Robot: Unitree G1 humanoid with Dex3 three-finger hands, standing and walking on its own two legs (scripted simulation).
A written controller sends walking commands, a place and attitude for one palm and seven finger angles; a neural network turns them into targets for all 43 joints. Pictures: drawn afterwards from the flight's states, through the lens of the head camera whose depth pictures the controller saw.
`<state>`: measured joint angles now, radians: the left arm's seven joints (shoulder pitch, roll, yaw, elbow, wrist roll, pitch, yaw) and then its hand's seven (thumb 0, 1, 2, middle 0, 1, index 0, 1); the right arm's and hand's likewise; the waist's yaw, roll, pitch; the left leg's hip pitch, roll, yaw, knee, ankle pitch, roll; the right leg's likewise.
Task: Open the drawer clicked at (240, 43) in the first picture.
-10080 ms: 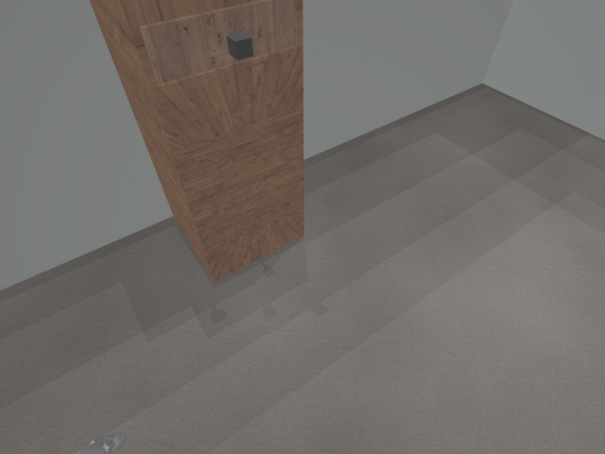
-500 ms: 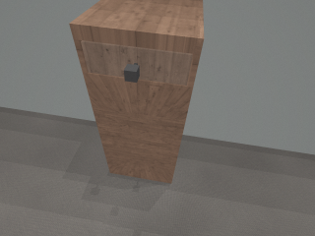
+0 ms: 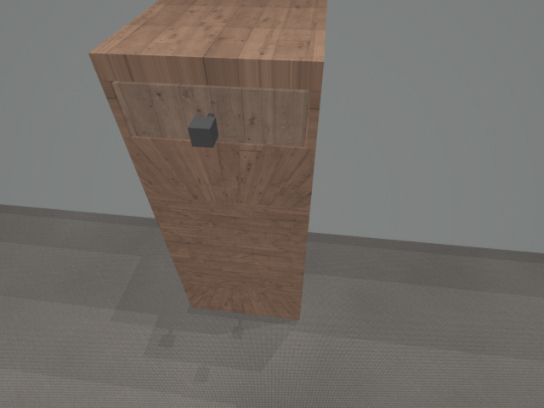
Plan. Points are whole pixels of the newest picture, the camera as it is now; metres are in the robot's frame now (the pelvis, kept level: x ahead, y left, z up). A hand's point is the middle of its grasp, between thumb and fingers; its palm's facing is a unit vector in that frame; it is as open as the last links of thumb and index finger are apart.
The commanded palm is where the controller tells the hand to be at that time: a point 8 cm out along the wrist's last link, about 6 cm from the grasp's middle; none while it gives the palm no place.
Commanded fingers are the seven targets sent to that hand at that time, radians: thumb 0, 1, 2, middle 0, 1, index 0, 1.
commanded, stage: look again from close up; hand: left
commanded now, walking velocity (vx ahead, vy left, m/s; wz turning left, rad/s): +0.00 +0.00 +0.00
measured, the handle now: (206, 126) +0.59 +0.17 +0.12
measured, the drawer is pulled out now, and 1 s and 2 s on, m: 0.00 0.00 0.00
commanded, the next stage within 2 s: shuffle to correct the standing spot in 0.16 s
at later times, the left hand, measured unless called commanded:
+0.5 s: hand out of the picture -0.01 +0.16 -0.18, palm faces +0.07 -0.98 -0.17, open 7.4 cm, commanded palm none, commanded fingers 0.00 0.90 0.90 -0.20 -0.30 -0.20 -0.30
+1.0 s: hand out of the picture +0.17 +0.16 -0.16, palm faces -0.02 -0.96 -0.27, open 7.3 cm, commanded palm none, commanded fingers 0.00 0.90 0.90 -0.20 -0.30 -0.20 -0.30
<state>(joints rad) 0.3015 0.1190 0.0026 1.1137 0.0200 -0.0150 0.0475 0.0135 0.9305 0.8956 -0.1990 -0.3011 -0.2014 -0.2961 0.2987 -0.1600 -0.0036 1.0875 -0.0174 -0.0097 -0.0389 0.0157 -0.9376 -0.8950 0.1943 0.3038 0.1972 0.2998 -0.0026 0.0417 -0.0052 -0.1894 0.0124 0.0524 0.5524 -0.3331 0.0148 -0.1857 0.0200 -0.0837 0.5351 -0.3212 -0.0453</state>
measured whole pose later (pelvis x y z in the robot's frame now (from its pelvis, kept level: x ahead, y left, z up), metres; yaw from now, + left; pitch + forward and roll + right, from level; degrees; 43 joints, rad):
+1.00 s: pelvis +0.07 -0.02 -0.01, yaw -1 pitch +0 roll +1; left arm 0.15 0.16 0.04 0.97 0.02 -0.03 0.04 0.00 0.92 0.90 -0.20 -0.30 -0.20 -0.30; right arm 0.31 -0.14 -0.04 1.08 -0.01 0.02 -0.04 0.00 -0.91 -0.89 0.20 0.30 0.20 0.30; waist -0.03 0.05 0.09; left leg -0.30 0.02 0.04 0.91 -0.57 0.00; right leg -0.38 -0.05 -0.10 0.65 -0.27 -0.04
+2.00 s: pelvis +0.03 -0.03 +0.00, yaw -1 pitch -2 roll +0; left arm 0.30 0.14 0.00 1.06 0.02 -0.02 0.04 0.01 0.94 0.90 -0.20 -0.30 -0.20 -0.30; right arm 0.34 -0.14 0.01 1.07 -0.02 0.00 -0.02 0.00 -0.91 -0.90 0.19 0.30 0.20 0.30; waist -0.01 0.05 -0.03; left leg -0.24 0.00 0.05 0.54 -0.28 0.02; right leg -0.23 0.02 -0.05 0.55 -0.30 -0.05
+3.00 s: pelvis +0.03 -0.04 -0.01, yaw -2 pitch +3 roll +2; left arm 0.23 0.38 -0.08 -0.17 0.94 0.07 0.26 0.00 0.22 0.61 -0.27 -0.73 -0.27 -0.73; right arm 0.05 -0.20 0.04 0.57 -0.04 0.14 0.02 0.01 -0.91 -0.89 0.20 0.30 0.20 0.30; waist 0.10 0.08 -0.07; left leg -0.37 -0.02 0.02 0.66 -0.34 0.00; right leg -0.40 0.02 -0.03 0.72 -0.37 -0.06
